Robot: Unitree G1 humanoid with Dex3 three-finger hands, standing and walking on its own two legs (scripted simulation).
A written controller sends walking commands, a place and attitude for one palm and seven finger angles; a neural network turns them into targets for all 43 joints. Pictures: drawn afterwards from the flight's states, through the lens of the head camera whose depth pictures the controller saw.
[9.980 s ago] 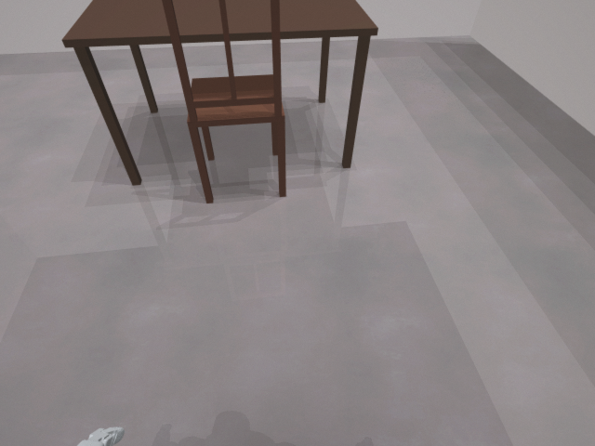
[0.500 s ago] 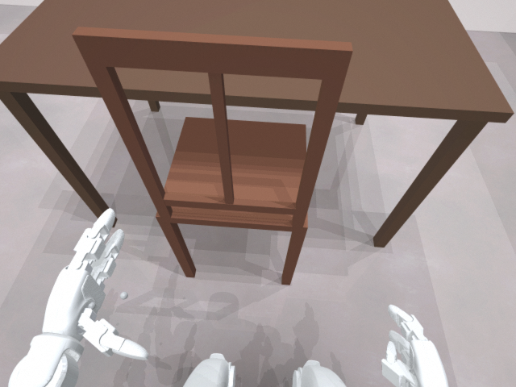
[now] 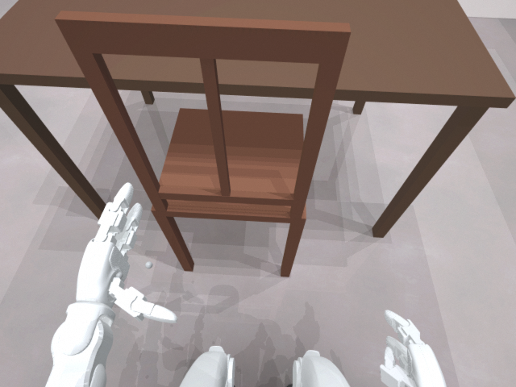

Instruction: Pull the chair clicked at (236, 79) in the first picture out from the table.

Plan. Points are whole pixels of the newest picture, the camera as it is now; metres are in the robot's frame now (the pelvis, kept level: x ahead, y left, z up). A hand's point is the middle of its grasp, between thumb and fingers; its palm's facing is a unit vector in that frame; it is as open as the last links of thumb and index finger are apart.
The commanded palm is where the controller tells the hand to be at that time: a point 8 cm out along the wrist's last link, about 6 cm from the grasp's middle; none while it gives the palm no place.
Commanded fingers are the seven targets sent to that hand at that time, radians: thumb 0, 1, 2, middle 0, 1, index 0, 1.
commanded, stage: aim the fingers beside a spindle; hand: left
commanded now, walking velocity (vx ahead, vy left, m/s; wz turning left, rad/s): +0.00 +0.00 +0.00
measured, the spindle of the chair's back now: (219, 141) +0.53 +0.09 +0.03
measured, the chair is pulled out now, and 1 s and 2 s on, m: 0.00 0.00 0.00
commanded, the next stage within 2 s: none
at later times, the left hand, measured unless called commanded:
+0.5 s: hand (193, 248) +0.32 +0.11 +0.01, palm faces -0.08 -1.00 -0.02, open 16.9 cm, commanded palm +0.31 +0.17 +0.01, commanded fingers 0.00 -0.50 0.30 -0.06 -0.08 -0.06 -0.08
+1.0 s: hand (221, 225) +0.37 +0.08 +0.00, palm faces -0.07 -1.00 -0.03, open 16.9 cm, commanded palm +0.35 +0.14 -0.01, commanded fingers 0.00 -0.50 0.30 -0.06 -0.08 -0.06 -0.08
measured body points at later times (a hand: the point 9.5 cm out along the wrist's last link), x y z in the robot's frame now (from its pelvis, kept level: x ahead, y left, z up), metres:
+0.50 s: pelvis +0.00 +0.00 -0.02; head +0.10 -0.01 +0.42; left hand +0.32 +0.17 +0.02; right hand +0.16 -0.24 -0.12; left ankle +0.03 +0.10 -0.65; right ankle +0.03 -0.10 -0.65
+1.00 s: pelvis -0.01 -0.01 -0.03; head +0.11 -0.02 +0.40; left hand +0.37 +0.13 +0.00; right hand +0.13 -0.26 -0.15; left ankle +0.03 +0.10 -0.65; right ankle +0.03 -0.10 -0.65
